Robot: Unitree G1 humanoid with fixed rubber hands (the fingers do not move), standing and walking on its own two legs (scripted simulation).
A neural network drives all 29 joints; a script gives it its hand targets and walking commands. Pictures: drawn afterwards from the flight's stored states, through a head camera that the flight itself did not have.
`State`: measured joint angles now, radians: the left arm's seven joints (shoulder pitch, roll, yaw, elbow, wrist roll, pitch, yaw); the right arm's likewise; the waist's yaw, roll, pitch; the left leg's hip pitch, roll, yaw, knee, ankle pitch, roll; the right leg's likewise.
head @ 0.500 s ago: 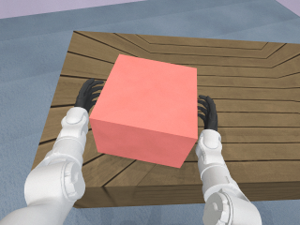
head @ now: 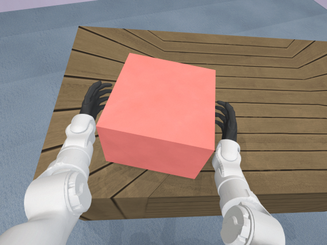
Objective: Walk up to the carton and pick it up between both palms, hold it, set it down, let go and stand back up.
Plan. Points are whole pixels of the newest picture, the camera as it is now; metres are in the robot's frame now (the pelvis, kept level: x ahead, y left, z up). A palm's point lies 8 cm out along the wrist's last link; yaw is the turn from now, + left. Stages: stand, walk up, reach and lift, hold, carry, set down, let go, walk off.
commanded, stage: set down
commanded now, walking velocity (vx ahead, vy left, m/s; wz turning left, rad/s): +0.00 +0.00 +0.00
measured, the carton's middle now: (161, 114) +0.47 -0.02 -0.04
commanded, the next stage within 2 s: none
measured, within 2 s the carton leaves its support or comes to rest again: rests again in 0.78 s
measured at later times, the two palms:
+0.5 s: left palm (90, 113) +0.43 +0.17 +0.02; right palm (227, 135) +0.36 -0.18 +0.02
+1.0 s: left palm (90, 114) +0.43 +0.17 +0.02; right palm (227, 135) +0.36 -0.18 +0.02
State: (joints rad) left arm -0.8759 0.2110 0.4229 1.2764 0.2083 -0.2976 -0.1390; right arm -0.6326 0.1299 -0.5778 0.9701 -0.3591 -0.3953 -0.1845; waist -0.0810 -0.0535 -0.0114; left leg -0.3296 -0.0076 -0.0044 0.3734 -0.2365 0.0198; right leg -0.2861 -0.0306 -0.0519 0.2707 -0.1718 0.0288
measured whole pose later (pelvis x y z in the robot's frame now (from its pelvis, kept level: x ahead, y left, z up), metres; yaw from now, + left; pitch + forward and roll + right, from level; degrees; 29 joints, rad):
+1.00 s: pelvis -0.01 +0.00 +0.00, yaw +0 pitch +12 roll -1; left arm -0.90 0.21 0.50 1.29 0.25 -0.32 -0.16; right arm -0.68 0.15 -0.66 0.98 -0.44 -0.40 -0.17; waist -0.08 -0.06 -0.01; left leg -0.39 0.00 0.00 0.41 -0.24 0.02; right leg -0.35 -0.03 -0.05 0.32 -0.18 0.03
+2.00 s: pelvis -0.07 +0.01 -0.05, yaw -2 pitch +23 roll -4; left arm -1.12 0.36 -0.23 1.68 -0.32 -0.40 -0.07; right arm -0.96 -0.10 -0.29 1.48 0.12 -0.31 -0.20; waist -0.09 -0.03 -0.21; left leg -0.89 0.02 0.00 0.82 -0.33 0.03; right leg -0.84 -0.02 -0.05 0.70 -0.25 0.03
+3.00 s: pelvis -0.08 +0.02 -0.04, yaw -1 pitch +12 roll -4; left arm -0.61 0.43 -0.12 1.16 -0.36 -0.23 -0.16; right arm -0.39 -0.07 -0.01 0.88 0.29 -0.28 -0.28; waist -0.09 -0.01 -0.16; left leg -0.71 0.02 -0.01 0.83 -0.34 0.04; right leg -0.64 -0.01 -0.05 0.67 -0.25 0.03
